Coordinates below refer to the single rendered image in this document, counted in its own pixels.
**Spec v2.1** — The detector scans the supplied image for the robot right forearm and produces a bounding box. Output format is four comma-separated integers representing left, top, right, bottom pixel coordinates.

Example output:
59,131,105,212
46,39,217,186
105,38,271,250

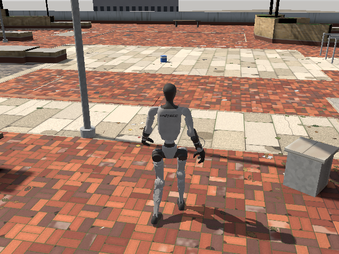
191,129,203,152

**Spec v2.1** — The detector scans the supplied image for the robot left forearm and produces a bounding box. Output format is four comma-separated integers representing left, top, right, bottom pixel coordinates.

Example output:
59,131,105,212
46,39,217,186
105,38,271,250
142,126,150,141

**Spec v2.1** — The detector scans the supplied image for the robot left upper arm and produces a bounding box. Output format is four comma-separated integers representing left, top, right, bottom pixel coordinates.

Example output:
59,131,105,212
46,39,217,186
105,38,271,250
144,106,159,134

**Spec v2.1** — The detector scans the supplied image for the robot right shin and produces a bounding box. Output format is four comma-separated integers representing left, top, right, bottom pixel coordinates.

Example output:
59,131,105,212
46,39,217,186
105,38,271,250
177,171,185,204

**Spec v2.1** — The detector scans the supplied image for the right robot hand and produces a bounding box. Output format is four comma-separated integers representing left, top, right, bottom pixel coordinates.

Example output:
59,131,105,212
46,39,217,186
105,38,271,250
193,149,205,164

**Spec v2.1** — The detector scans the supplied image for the left robot hand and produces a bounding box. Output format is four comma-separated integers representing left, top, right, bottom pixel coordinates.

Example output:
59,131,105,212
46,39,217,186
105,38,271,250
141,138,154,146

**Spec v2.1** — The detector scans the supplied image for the robot right upper arm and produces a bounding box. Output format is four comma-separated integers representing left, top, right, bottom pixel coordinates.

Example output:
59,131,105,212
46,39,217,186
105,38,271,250
181,107,195,137

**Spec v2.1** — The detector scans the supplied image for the robot right foot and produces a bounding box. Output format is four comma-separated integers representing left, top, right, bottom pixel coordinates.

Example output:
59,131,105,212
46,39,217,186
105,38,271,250
177,198,184,211

